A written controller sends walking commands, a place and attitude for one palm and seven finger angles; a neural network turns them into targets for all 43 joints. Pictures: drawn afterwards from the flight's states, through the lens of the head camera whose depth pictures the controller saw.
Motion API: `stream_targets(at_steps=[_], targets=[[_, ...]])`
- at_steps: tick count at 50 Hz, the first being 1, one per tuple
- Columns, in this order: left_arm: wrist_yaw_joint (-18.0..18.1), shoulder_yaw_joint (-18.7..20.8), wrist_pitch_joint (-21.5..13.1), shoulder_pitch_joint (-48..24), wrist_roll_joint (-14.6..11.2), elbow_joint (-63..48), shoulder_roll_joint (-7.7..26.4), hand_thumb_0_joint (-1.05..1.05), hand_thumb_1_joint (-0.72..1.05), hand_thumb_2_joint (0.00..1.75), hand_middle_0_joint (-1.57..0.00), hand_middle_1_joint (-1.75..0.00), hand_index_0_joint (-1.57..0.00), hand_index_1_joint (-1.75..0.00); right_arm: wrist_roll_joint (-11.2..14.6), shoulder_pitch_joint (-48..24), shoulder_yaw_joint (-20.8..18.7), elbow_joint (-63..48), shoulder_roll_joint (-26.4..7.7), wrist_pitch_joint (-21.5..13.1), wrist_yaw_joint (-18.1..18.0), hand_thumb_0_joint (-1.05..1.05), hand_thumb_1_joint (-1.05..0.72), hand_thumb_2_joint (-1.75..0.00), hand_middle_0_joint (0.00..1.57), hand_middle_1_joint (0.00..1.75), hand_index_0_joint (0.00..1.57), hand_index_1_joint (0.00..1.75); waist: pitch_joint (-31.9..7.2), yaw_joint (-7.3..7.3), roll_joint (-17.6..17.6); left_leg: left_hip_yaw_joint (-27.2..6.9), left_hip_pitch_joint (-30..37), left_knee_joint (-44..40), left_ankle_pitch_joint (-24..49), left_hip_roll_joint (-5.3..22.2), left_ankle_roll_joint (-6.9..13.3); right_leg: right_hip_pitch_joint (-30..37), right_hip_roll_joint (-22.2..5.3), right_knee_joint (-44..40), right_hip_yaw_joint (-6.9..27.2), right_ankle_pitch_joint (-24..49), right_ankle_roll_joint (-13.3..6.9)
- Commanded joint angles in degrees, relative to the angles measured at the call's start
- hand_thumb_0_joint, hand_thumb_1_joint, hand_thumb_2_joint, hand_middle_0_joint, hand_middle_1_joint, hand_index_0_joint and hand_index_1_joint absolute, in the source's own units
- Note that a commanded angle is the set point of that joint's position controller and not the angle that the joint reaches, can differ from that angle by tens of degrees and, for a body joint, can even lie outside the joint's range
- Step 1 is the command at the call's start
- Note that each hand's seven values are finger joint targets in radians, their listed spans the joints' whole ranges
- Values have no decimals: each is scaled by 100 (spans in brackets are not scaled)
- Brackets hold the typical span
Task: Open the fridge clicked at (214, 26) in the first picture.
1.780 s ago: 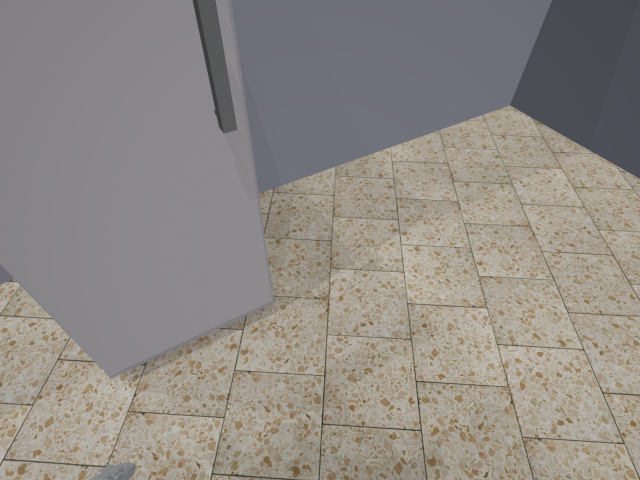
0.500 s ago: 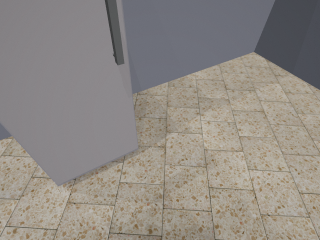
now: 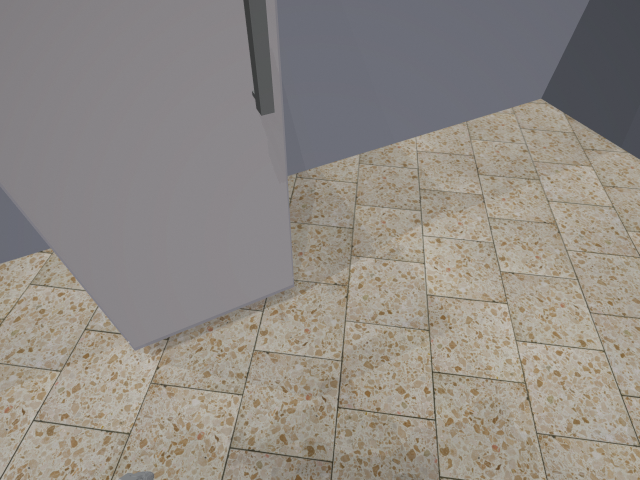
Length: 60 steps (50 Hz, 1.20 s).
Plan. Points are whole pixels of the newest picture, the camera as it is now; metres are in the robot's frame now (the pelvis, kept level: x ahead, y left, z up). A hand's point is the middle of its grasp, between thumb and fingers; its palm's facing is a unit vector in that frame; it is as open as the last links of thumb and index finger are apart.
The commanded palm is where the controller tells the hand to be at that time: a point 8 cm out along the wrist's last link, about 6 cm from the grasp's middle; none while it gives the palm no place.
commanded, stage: turn to face it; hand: right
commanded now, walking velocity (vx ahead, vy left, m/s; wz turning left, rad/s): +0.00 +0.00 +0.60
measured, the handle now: (254, 40) +0.77 +0.16 +0.18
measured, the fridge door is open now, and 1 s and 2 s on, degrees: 0 0 0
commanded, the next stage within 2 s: take the last steps up to it in 0.82 s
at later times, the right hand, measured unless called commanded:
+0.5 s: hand out of the picture +0.05 -0.16 -0.16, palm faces -0.16 +0.95 -0.26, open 7.4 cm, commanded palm none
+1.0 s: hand out of the picture +0.13 -0.23 -0.17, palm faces -0.40 +0.89 -0.21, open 7.4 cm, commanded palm none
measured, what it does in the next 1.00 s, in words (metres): steps on the spot, turning left: right foot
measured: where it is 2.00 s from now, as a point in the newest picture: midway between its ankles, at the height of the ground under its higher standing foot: (300, 477)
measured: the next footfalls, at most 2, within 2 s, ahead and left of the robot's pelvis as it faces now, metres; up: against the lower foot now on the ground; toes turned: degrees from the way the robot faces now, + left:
right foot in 0.76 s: +0.05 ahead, -0.12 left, +0.00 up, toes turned +21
left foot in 1.32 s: -0.04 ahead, +0.08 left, +0.00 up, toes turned +35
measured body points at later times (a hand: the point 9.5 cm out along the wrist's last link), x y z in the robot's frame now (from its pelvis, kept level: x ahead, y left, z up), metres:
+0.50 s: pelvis -0.02 +0.03 +0.00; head +0.01 +0.05 +0.45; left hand +0.01 +0.31 -0.14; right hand +0.06 -0.21 -0.14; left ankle -0.01 +0.10 -0.74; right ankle -0.01 -0.14 -0.65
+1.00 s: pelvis -0.02 -0.06 +0.01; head +0.00 -0.09 +0.46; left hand -0.09 +0.17 -0.12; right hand +0.15 -0.28 -0.15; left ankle -0.12 +0.07 -0.65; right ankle +0.01 -0.13 -0.74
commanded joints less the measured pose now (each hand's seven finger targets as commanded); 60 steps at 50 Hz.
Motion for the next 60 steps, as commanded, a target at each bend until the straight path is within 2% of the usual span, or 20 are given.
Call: stream_targets(at_steps=[1, 3, 5, 7, 8, 9, 10, 11, 16, 21, 31, 36, 37, 38, 39, 41, 42, 45, 52, 60], targets=[[71, 321, -21, 240, 15, -510, 1061, 0, 90, 90, -20, -30, -20, -30, -32, -17, -272, -670, -687, -15, 45, 0, -90, -90, 20, 30, 20, 30, -314, 123, -604, -157, -641, 761, 1056, 270, 30, 162, -1188, -498, 694, 800, -405], [62, 384, -62, 155, 22, -622, 1100, 0, 90, 90, -20, -30, -20, -30, -37, 85, -308, -786, -489, 34, 84, 0, -90, -90, 20, 30, 20, 30, -308, 64, -1176, 320, -860, 1930, -866, 107, -109, 65, -1792, -797, 968, 1397, -852], [55, 411, -80, 5, 40, -764, 1039, 0, 90, 90, -20, -30, -20, -30, -31, 200, -356, -866, -405, 59, 102, 0, -90, -90, 20, 30, 20, 30, -274, -6, -1250, 288, -767, 2265, -1470, 354, -114, -149, -2012, -676, 824, 1848, -1046], [57, 445, -64, -266, 59, -862, 996, 0, 90, 90, -20, -30, -20, -30, -47, 679, -409, -804, -330, 5, 139, 0, -90, -90, 20, 30, 20, 30, -420, -306, -914, 396, -12, 1219, -774, 431, -60, -459, -1757, 165, 294, 1719, -677], [39, 436, -17, -306, 35, -893, 897, 0, 90, 90, -20, -30, -20, -30, -74, 1083, -472, -717, -473, -57, 132, 0, -90, -90, 20, 30, 20, 30, -468, -503, -223, 231, 551, 122, 286, 520, -39, -899, -1289, 1244, -143, 946, -259], [0, 353, 32, -70, 1, -1025, 385, 0, 90, 90, -20, -30, -20, -30, -157, 1220, -570, -720, -1130, -169, 41, 0, -90, -90, 20, 30, 20, 30, -380, -460, 2024, -2026, 792, -1089, 1568, 1803, 289, -2116, -244, 2847, -525, -1439, 222], [15, 347, 55, -234, 0, -1171, 387, 0, 90, 90, -20, -30, -20, -30, -64, 1282, -565, -760, -1242, -153, -34, 0, -90, -90, 20, 30, 20, 30, -299, -449, 1853, -2947, 381, -1366, 2404, 2289, 751, -2305, 39, 3602, 256, -1990, 230], [12, 382, 80, -78, -10, -1104, 455, 0, 90, 90, -20, -30, -20, -30, -38, 1073, -561, -816, -1157, -143, -67, 0, -90, -90, 20, 30, 20, 30, -298, -263, 1258, -2419, 355, -1294, 1967, 2240, 1000, -2271, -152, 3879, 557, -1615, 197], [-13, 405, 68, 149, 20, -765, 362, 0, 90, 90, -20, -30, -20, -30, 13, 618, -498, -949, -579, -244, -58, 0, -90, -90, 20, 30, 20, 30, -570, -14, 339, -1586, 673, -1008, 1918, 1240, 582, -2286, -226, 3954, 610, -256, 314], [53, 382, 97, 85, 27, -815, 287, 0, 90, 90, -20, -30, -20, -30, -6, 919, -531, -851, -480, -244, -82, 0, -90, -90, 20, 30, 20, 30, -770, -96, 450, -1660, 1153, -927, 2297, 1179, 595, -2509, -165, 3764, 683, -238, 398], [46, 318, 18, -60, -17, -1009, 215, 0, 90, 90, -20, -30, -20, -30, -114, 749, -565, -958, -621, -163, -90, 0, -90, -90, 20, 30, 20, 30, -567, -136, 598, -2359, 297, -1086, 1306, 1192, 1109, -1565, 3, 2087, 596, -815, 247], [99, 295, -115, 849, -89, -797, 180, 0, 90, 90, -20, -30, -20, -30, -62, 321, -563, -1056, -636, -102, -72, 0, -90, -90, 20, 30, 20, 30, -779, 253, 676, -2091, -500, -652, 1207, 726, 604, 243, 188, -140, 420, 137, 46], [130, 314, -171, 1116, -78, -747, 360, 0, 90, 90, -20, -30, -20, -30, -34, 257, -526, -1128, -453, -97, -63, 0, -90, -90, 20, 30, 20, 30, -840, 375, 153, -1772, -1086, -229, 578, 401, 385, 876, -215, -614, 756, 158, -88], [118, 391, -183, 1004, 3, -836, 818, 0, 90, 90, -20, -30, -20, -30, 13, 350, -462, -1215, -141, -70, -11, 0, -90, -90, 20, 30, 20, 30, -589, 310, -1356, -923, -2112, 830, -761, -351, 83, 1101, -1444, -1309, 2202, -186, -482], [103, 418, -108, 790, 34, -988, 1021, 0, 90, 90, -20, -30, -20, -30, -44, 286, -486, -1242, -155, -60, -10, 0, -90, -90, 20, 30, 20, 30, -199, 249, -1731, -160, -2191, 2074, -1686, -443, -182, 202, -2275, -1557, 2842, -183, -894], [129, 268, -118, 195, 70, -1108, 547, 0, 90, 90, -20, -30, -20, -30, -143, 507, -609, -973, -338, 19, 17, 0, -90, -90, 20, 30, 20, 30, 93, -92, -1231, -319, -1725, 3389, -1124, -117, -276, -926, -1839, -1624, 2269, -127, -1002], [134, 225, -135, 164, 85, -1129, 458, 0, 90, 90, -20, -30, -20, -30, -151, 603, -619, -886, -323, 21, 66, 0, -90, -90, 20, 30, 20, 30, 92, -139, -795, -182, -1666, 3785, -884, -89, -284, -929, -1537, -1510, 1811, 35, -916], [139, 210, -197, 500, 72, -959, 375, 0, 90, 90, -20, -30, -20, -30, -110, 635, -516, -773, -65, 21, 100, 0, -90, -90, 20, 30, 20, 30, -55, -57, -773, 36, -1926, 3918, -409, 10, -370, -244, -1071, -1277, 1053, 773, -716], [113, 257, -295, 1784, 95, -325, 352, 0, 90, 90, -20, -30, -20, -30, -125, 38, -355, -775, 108, -60, 152, 0, -90, -90, 20, 30, 20, 30, 2, 428, -789, 344, -2139, 2652, -697, 363, -261, 664, -1439, -1733, 1643, -743, -972], [55, 257, -308, 2150, 127, 211, 304, 0, 90, 90, -20, -30, -20, -30, -80, -136, -214, -599, 445, -205, 168, 0, -90, -90, 20, 30, 20, 30, 3, 420, -818, 893, -919, 843, -1083, 381, -16, 329, -1425, -1690, 1404, -862, -1038]])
